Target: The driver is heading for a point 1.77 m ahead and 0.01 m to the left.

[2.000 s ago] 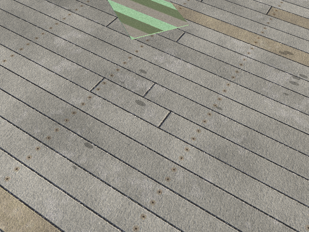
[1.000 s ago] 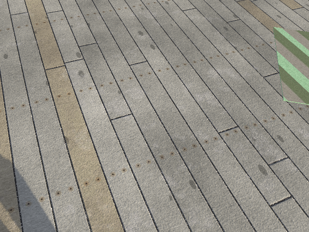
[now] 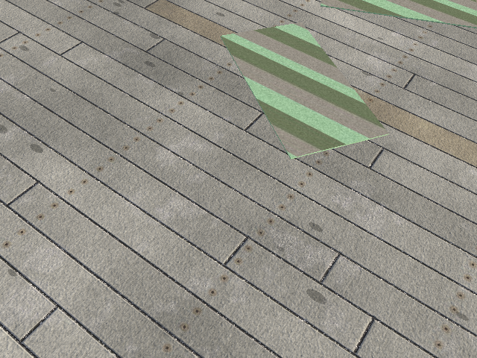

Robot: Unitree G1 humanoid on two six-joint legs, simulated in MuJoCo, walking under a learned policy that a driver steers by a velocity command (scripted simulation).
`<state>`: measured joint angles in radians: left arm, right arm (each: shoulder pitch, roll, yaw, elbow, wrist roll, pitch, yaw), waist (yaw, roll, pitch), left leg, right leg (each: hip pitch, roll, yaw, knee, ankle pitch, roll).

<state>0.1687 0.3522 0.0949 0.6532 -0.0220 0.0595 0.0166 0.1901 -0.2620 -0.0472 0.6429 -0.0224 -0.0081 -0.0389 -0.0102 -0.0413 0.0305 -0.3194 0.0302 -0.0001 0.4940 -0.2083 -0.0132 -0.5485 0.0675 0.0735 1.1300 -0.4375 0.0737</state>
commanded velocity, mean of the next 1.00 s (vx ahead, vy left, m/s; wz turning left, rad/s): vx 0.01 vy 0.00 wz -0.18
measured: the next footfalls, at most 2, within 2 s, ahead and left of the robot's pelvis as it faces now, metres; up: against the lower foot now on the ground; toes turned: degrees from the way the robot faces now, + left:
right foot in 0.22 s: +0.03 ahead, -0.14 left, +0.00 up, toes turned -7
left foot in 0.56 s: +0.05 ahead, +0.10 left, +0.00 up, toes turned -9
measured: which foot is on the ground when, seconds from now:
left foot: down 0.00-0.22, up 0.24-0.54, down 0.56-1.00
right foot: up 0.00-0.20, down 0.22-1.00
